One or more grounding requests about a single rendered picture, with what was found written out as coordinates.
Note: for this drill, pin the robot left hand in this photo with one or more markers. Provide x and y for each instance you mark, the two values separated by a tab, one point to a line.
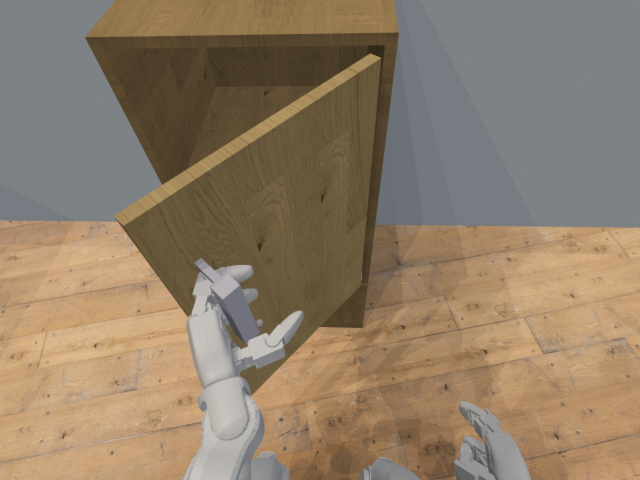
210	341

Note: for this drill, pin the robot left thigh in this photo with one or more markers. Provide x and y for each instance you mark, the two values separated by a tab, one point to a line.
268	469

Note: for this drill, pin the robot left shin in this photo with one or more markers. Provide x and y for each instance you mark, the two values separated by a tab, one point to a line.
267	455

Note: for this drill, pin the robot left forearm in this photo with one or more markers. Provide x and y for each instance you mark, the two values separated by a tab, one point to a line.
232	429

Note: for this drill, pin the cupboard door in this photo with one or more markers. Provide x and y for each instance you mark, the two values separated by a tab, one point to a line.
289	197

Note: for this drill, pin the robot right hand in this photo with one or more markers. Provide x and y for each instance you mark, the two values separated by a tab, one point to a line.
498	459

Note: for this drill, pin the handle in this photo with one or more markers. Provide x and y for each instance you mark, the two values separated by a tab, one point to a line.
232	301

